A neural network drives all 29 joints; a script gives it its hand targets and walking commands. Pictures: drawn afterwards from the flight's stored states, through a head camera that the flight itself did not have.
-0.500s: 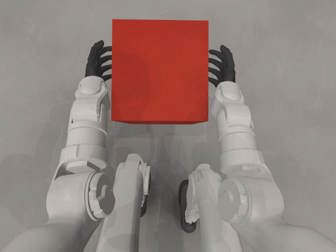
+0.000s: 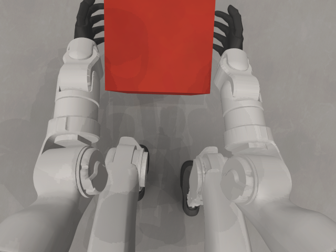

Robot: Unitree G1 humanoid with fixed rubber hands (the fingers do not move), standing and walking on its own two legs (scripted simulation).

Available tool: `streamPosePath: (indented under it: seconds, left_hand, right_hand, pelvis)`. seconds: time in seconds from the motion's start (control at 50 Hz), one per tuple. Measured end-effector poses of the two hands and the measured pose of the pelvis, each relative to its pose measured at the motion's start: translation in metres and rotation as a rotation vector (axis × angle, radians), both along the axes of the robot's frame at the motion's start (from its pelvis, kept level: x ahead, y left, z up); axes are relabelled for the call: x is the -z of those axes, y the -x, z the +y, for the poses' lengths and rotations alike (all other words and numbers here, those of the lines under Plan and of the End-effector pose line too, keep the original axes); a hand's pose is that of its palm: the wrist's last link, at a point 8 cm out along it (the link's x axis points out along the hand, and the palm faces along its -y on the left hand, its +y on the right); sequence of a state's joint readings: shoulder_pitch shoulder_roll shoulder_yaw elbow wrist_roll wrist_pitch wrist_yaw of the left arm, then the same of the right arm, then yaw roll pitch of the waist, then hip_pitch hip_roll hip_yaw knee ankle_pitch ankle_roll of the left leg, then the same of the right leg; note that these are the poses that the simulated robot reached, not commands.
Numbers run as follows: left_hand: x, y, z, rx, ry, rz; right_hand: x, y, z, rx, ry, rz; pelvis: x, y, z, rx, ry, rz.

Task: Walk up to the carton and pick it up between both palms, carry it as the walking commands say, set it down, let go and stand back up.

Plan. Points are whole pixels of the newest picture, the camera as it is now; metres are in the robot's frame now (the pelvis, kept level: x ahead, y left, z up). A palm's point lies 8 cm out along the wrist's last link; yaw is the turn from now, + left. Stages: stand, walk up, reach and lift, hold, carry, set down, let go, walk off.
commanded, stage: set down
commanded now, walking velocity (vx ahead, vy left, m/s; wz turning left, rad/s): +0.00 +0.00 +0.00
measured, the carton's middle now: (159, 50) +0.54 +0.08 -0.20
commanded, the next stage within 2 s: none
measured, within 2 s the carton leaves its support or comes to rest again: rests again in 1.10 s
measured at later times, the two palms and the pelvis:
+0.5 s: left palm (96, 44) +0.52 +0.23 -0.20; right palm (215, 53) +0.55 -0.06 -0.19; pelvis +0.00 +0.00 -0.05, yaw +0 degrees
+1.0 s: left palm (96, 45) +0.53 +0.24 -0.23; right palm (210, 54) +0.55 -0.05 -0.22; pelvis -0.01 +0.00 -0.08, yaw +0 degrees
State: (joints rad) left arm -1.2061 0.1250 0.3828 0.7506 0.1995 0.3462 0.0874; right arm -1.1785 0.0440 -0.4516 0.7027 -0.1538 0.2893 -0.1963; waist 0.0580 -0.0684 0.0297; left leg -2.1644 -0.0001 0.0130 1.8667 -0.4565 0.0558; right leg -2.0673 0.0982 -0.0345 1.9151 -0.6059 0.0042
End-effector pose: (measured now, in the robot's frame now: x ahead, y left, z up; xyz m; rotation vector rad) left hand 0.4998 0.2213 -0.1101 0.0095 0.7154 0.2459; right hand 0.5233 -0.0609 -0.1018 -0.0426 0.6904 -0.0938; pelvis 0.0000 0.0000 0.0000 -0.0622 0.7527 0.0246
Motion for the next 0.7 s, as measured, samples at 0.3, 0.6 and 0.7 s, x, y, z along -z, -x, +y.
streamPosePath:
  seconds: [0.3, 0.6, 0.7]
  left_hand:
    - [0.054, -0.015, 0.005, 0.028, 0.001, 0.019]
    - [0.106, -0.028, 0.011, 0.054, 0.013, 0.039]
    - [0.117, -0.032, 0.011, 0.065, 0.029, 0.036]
  right_hand:
    - [0.056, -0.014, 0.002, -0.017, -0.003, 0.019]
    - [0.107, -0.027, 0.005, -0.045, 0.003, 0.042]
    - [0.119, -0.030, 0.004, -0.040, 0.002, 0.049]
  pelvis:
    - [0.031, 0.000, -0.001, 0.004, 0.000, -0.006]
    - [0.059, 0.000, -0.002, 0.006, 0.002, -0.058]
    - [0.068, 0.000, -0.002, 0.006, 0.002, -0.083]
